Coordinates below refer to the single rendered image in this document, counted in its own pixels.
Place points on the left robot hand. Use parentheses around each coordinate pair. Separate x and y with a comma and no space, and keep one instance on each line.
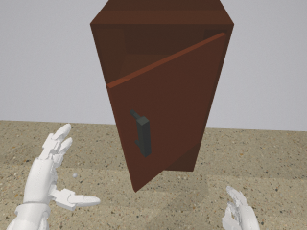
(39,187)

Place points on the handle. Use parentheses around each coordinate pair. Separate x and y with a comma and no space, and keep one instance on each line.
(144,134)

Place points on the cupboard door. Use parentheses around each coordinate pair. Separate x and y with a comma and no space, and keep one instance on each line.
(173,94)

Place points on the left robot forearm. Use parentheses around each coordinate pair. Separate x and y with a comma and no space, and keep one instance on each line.
(31,215)

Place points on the right robot hand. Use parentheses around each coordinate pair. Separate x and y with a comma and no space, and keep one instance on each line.
(244,216)

